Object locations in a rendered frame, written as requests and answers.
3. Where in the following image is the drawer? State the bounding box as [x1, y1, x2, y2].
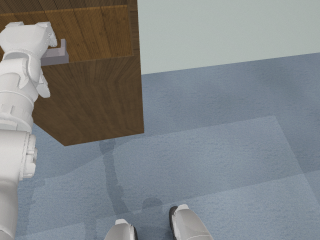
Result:
[0, 4, 132, 63]

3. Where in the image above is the cabinet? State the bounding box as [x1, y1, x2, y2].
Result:
[0, 0, 144, 146]

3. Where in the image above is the robot left upper arm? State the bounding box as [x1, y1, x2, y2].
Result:
[0, 129, 38, 240]

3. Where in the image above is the right robot shin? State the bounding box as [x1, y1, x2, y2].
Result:
[175, 204, 189, 240]

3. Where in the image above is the handle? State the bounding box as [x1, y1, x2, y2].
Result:
[41, 38, 69, 66]

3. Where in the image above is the robot right thigh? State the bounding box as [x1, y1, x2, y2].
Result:
[172, 209, 214, 240]

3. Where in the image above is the left robot hand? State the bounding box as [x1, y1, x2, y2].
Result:
[0, 21, 58, 98]

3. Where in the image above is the left robot forearm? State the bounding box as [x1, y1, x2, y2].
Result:
[0, 48, 41, 134]

